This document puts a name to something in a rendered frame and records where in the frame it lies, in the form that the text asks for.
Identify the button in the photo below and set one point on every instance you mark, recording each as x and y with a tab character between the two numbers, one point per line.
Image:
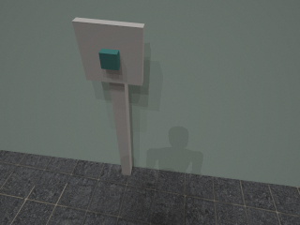
109	59

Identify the panel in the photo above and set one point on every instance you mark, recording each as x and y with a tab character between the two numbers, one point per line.
92	35

